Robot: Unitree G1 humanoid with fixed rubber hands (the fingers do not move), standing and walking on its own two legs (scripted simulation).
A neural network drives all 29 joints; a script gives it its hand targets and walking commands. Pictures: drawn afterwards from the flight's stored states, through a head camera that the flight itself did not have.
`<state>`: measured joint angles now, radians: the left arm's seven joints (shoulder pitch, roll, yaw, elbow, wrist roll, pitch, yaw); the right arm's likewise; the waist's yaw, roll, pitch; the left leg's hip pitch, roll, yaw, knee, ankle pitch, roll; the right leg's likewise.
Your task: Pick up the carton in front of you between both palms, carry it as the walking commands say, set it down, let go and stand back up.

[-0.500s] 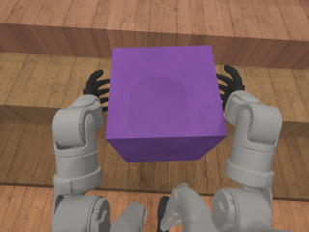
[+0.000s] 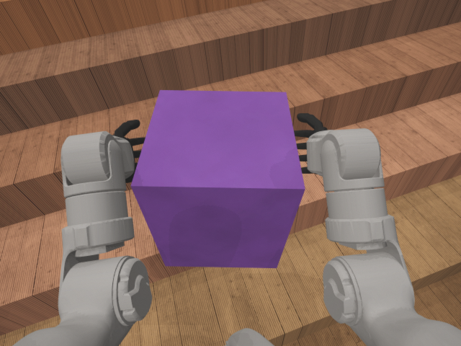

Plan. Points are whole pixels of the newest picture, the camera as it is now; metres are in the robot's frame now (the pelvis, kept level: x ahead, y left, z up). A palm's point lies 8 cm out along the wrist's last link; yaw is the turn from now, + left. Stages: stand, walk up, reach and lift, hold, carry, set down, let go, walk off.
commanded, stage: carry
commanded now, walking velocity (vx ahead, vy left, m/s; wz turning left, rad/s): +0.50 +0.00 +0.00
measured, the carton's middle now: (221, 184) +0.37 -0.08 +0.09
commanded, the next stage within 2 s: none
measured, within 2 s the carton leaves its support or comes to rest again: neither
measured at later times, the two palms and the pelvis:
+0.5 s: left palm (123, 29) +0.65 +0.03 +0.28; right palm out of the picture +0.70 -0.27 +0.29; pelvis +0.30 -0.17 +0.17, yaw -1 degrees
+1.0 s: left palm out of the picture +0.99 -0.05 +0.52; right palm out of the picture +0.94 -0.35 +0.51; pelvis +0.60 -0.14 +0.34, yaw +0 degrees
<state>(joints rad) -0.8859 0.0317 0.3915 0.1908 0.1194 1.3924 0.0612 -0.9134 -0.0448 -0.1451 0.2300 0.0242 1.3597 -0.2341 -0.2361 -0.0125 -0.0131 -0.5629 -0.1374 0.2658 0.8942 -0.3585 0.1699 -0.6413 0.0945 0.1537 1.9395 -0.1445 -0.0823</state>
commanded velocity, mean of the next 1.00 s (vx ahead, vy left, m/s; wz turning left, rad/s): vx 0.50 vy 0.00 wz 0.00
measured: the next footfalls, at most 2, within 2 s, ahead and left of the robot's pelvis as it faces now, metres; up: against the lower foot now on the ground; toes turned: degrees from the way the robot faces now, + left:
right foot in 0.36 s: +0.44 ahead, -0.26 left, +0.18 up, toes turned -7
left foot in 0.90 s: +0.74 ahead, -0.07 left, +0.36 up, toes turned +6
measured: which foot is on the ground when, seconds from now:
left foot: down 0.00-0.38, up 0.40-0.88, down 0.90-1.00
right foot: up 0.00-0.34, down 0.36-0.92, up 0.94-1.00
